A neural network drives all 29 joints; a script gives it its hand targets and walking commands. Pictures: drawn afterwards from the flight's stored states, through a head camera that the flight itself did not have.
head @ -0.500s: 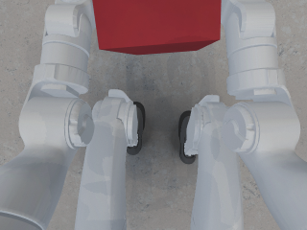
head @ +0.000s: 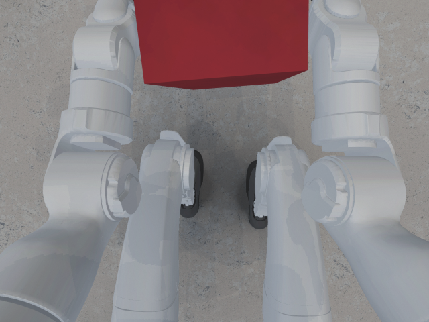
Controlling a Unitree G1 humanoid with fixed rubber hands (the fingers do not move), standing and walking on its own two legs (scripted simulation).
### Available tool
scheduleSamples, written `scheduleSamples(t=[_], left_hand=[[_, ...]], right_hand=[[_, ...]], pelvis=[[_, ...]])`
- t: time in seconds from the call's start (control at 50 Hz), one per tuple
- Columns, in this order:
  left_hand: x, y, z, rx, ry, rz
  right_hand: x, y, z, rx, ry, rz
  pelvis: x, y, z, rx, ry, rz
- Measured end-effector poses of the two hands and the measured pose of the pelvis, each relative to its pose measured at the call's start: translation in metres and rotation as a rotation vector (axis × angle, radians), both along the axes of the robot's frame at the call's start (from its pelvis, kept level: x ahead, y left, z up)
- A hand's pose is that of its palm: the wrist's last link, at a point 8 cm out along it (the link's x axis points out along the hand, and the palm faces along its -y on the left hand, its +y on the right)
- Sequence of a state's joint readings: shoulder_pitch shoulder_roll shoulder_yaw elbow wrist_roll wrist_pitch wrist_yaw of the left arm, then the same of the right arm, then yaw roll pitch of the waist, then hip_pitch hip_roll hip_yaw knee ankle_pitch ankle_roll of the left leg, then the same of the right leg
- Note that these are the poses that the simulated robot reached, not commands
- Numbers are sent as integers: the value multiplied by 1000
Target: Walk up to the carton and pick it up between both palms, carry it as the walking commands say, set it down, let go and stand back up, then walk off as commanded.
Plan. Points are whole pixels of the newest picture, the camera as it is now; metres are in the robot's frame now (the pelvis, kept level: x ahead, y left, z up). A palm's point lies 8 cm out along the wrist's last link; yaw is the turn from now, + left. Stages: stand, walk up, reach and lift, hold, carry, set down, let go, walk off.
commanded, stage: reach and lift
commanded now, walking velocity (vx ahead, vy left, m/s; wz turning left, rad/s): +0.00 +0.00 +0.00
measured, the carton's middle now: (225, 1) +0.56 +0.01 -0.12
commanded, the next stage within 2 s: none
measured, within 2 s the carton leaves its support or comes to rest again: neither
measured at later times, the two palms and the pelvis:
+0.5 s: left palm out of the picture +0.52 +0.14 +0.00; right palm out of the picture +0.53 -0.12 +0.02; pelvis +0.00 +0.00 +0.05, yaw -1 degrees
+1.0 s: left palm out of the picture +0.49 +0.14 +0.06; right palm out of the picture +0.51 -0.13 +0.08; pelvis +0.00 -0.01 +0.11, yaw -1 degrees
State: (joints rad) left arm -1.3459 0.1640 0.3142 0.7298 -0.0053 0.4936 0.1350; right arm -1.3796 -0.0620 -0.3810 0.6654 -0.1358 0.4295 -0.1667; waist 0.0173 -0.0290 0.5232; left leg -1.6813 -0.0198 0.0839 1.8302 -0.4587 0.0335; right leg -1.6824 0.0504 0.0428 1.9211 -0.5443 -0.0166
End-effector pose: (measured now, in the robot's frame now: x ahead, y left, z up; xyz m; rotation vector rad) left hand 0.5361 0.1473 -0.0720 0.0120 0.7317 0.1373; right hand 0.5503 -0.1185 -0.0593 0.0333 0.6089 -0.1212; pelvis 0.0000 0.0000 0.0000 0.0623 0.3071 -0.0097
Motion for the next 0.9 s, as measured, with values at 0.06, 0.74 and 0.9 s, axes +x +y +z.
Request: scheduleSamples(t=[0.06, 0.74, 0.9], left_hand=[[-1, 0, 13, -5, -16, 1], [-28, -10, 95, -15, 7, -6], [-39, -10, 117, 2, -7, -2]], right_hand=[[0, 0, 15, -11, -17, 3], [-32, -10, 95, -20, 8, -8], [-38, -10, 119, 30, -6, -21]], pelvis=[[-2, 0, 6, 1, -11, -1], [-1, -5, 78, 11, -74, -17], [1, -7, 96, 14, -124, -25]])
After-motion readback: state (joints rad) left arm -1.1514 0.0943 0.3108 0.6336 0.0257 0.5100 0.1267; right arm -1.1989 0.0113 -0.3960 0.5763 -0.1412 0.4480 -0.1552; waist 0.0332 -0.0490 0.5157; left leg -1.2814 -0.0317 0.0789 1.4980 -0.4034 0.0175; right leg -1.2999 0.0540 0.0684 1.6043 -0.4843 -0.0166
